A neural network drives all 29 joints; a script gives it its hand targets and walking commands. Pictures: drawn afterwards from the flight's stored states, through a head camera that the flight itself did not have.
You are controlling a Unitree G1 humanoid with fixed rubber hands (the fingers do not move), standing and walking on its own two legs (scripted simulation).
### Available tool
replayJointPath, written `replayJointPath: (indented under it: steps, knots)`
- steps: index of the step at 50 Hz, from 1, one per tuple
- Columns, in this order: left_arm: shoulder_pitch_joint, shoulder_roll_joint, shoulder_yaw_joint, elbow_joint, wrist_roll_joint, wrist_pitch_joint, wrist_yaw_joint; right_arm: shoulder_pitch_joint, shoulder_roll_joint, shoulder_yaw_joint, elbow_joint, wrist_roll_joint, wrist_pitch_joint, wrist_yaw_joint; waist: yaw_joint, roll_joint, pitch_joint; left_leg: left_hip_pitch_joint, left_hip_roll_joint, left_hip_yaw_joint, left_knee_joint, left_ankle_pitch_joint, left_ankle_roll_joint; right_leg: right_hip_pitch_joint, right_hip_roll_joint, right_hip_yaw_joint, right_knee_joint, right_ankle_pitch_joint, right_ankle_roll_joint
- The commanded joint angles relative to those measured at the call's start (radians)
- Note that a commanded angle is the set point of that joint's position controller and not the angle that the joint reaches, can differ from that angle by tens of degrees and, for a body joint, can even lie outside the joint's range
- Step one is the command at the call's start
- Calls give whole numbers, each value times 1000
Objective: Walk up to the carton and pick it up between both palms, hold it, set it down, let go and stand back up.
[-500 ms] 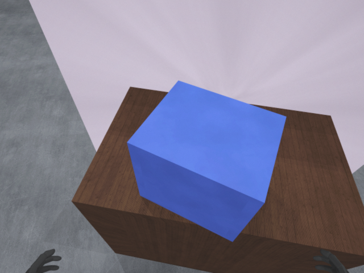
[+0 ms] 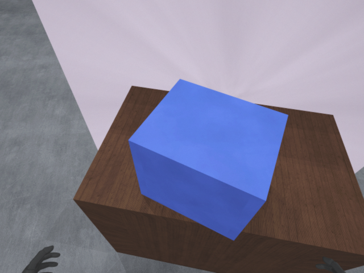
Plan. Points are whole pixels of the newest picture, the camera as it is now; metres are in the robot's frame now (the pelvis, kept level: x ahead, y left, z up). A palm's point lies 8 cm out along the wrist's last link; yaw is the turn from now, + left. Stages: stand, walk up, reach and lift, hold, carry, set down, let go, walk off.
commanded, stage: walk up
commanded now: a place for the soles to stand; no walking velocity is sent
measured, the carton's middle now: (206, 158) +0.38 -0.03 +0.00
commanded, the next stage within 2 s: none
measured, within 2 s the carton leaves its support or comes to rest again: neither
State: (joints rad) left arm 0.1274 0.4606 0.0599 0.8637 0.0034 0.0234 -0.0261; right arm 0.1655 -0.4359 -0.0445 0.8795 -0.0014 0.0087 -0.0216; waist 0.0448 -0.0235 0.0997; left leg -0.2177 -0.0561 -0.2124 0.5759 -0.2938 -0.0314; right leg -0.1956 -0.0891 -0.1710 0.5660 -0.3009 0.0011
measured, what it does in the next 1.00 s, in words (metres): stands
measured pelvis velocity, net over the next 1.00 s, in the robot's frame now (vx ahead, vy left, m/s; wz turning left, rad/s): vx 0.00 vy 0.01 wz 0.01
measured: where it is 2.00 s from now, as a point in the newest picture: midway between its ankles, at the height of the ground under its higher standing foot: outside the picture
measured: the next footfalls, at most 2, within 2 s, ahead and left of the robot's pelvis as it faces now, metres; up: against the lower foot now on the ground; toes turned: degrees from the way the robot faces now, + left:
none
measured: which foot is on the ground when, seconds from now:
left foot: down 0.00-1.00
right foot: down 0.00-1.00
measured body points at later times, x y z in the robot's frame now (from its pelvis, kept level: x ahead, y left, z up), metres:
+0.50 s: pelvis +0.00 -0.01 +0.00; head +0.02 +0.01 +0.45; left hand +0.10 +0.34 -0.10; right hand +0.13 -0.33 -0.08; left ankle +0.02 +0.14 -0.73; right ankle +0.01 -0.12 -0.73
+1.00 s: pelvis +0.00 +0.01 +0.00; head +0.01 +0.03 +0.45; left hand +0.10 +0.35 -0.11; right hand +0.13 -0.33 -0.08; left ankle +0.02 +0.14 -0.73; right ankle +0.01 -0.12 -0.73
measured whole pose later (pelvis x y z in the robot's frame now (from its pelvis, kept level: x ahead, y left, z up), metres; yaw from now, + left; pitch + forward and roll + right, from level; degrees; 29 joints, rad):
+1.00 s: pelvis +0.00 +0.01 +0.00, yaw +0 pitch -4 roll -1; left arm 0.14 0.47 0.06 0.87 0.00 0.03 -0.03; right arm 0.16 -0.44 -0.05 0.88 0.00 0.01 -0.02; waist 0.05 -0.03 0.10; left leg -0.22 -0.06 -0.22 0.58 -0.29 -0.03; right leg -0.19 -0.09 -0.17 0.56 -0.30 0.00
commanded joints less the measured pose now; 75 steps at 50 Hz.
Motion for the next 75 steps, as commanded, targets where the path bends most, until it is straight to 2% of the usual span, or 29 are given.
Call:
replayJointPath:
  steps: [1,2,4,10,11,12,13,16,18,23,26,28,30,32,34,35,38,44,46,50,53,56,62,65,66,68,69,71,75]
  knots:
    - [-15,161,37,-65,-7,-9,6,-44,-210,-47,-61,1,-18,-8,16,76,-85,-152,117,-187,-196,205,97,155,-13,142,-69,-2,-62]
    - [-16,159,35,-62,-6,-9,8,-60,-212,-45,-60,2,-17,-11,19,112,-89,-164,113,-178,-201,195,95,177,-15,149,-96,-13,-67]
    - [-6,181,38,-46,-4,-14,9,-43,-213,-47,-60,2,-15,-12,6,106,-99,-129,99,-133,-179,223,76,180,-34,155,-120,29,-70]
    - [-19,211,47,-50,6,-20,6,7,-174,-44,-43,5,-10,-10,-10,-38,-108,-42,47,10,2,216,45,83,-161,180,-197,68,-137]
    - [-29,203,49,-54,2,-18,8,18,-172,-45,-38,1,-9,-10,-14,-29,-100,-42,48,9,24,213,48,74,-168,179,-187,77,-143]
    - [-53,199,45,-63,7,-16,5,10,-163,-39,-39,2,-5,-8,-21,-78,-92,-19,51,11,1,183,46,34,-162,163,-180,44,-135]
    - [-62,194,43,-68,7,-11,3,16,-178,-43,-41,-3,-7,-9,-20,-62,-71,-46,55,6,-11,208,50,48,-146,143,-159,45,-130]
    - [-25,172,42,-67,-7,-8,7,-20,-216,-50,-44,-4,-15,-10,0,67,-84,-122,97,-133,-136,233,85,122,-40,126,-59,34,-78]
    - [-5,154,37,-65,-6,-6,9,-54,-207,-47,-53,-3,-16,-10,23,98,-72,-176,120,-200,-210,190,102,172,-10,139,-67,-20,-68]
    - [-6,194,44,-43,0,-23,6,-28,-190,-51,-48,1,-17,-15,1,69,-108,-92,82,-82,-115,272,59,163,-87,162,-136,105,-94]
    - [-12,196,46,-41,4,-17,6,-17,-173,-46,-40,3,-10,-11,-7,-23,-101,-52,51,-11,-20,219,53,98,-138,174,-189,59,-125]
    - [-27,203,50,-56,3,-15,6,6,-181,-47,-39,2,-7,-12,-13,-26,-93,-33,44,6,16,192,50,54,-164,180,-193,25,-143]
    - [-54,201,49,-63,4,-12,4,5,-179,-43,-37,0,-4,-8,-21,-68,-59,-47,53,0,-4,166,52,33,-149,160,-182,-20,-132]
    - [-47,192,49,-70,3,-6,3,-4,-188,-45,-36,-3,-4,-5,-12,-33,-52,-81,72,-51,-62,207,61,57,-97,123,-121,-35,-101]
    - [-2,160,39,-64,-4,-6,1,-44,-216,-49,-54,-5,-15,-11,10,93,-86,-131,108,-165,-171,214,96,145,-24,134,-69,6,-66]
    - [-9,169,40,-62,-12,-6,1,-37,-225,-49,-52,-9,-17,-13,8,116,-81,-171,110,-188,-185,213,94,173,-10,137,-77,-20,-64]
    - [11,182,39,-49,-5,-11,5,-51,-219,-50,-56,-1,-17,-15,15,116,-81,-156,109,-167,-198,196,81,189,-23,144,-117,-6,-72]
    - [-22,212,44,-46,2,-18,6,9,-172,-48,-46,-2,-8,-9,-14,-24,-74,-53,43,3,-3,146,45,58,-175,196,-225,-44,-143]
    - [-49,199,46,-60,5,-12,2,2,-177,-47,-45,-2,-7,-8,-14,-68,-54,-62,53,-4,-16,184,56,51,-158,171,-191,1,-134]
    - [-14,174,40,-61,-6,-6,3,-41,-210,-49,-62,-4,-15,-8,12,64,-79,-145,108,-175,-172,181,89,139,-23,134,-83,-35,-71]
    - [30,159,34,-51,-7,-9,8,-71,-219,-51,-62,-2,-19,-15,26,149,-77,-155,115,-203,-220,208,98,180,-12,155,-100,-18,-62]
    - [29,182,32,-32,-4,-20,5,-47,-207,-51,-56,0,-18,-14,15,80,-95,-122,96,-128,-172,248,72,198,-56,156,-136,80,-83]
    - [-23,204,47,-43,7,-18,5,-8,-174,-51,-51,0,-9,-11,-8,-64,-76,-59,47,2,5,203,48,81,-172,180,-196,70,-144]
    - [-29,192,47,-59,4,-9,3,-13,-191,-54,-44,-3,-7,-9,-5,-28,-77,-55,56,-30,-33,189,65,57,-133,159,-139,7,-122]
    - [-29,193,45,-63,2,-7,3,-23,-188,-50,-49,-1,-10,-9,-4,-17,-54,-73,69,-69,-71,200,67,54,-99,138,-115,5,-103]
    - [-17,171,44,-69,-8,-4,4,-57,-214,-51,-63,-2,-13,-12,7,103,-57,-154,106,-197,-192,176,102,127,-12,133,-48,-18,-63]
    - [-3,168,41,-57,-6,-1,3,-67,-214,-48,-67,-6,-15,-14,13,102,-73,-171,122,-215,-211,151,105,152,4,145,-67,-52,-59]
    - [12,169,35,-41,-2,-8,5,-71,-218,-46,-64,-3,-13,-17,19,124,-71,-164,108,-190,-217,168,90,173,-10,158,-105,-26,-65]
    - [12,203,40,-30,-2,-23,7,-56,-178,-50,-50,3,-15,-13,4,35,-92,-84,60,-62,-97,234,57,144,-97,179,-174,73,-98]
